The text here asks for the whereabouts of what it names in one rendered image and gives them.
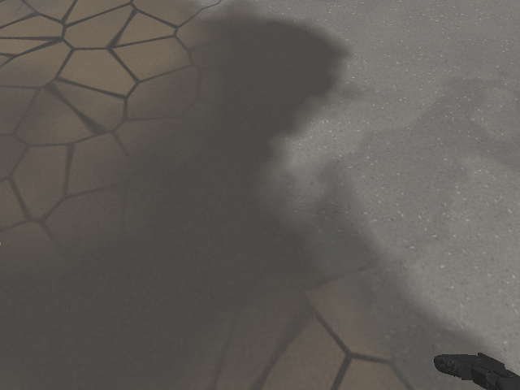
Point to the right robot hand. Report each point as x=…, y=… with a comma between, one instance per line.
x=485, y=371

